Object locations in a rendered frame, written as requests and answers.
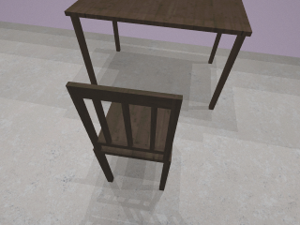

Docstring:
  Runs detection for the table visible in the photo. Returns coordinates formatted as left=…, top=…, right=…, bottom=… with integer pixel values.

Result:
left=64, top=0, right=252, bottom=110

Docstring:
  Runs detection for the chair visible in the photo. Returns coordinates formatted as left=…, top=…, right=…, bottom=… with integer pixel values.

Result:
left=66, top=82, right=183, bottom=191

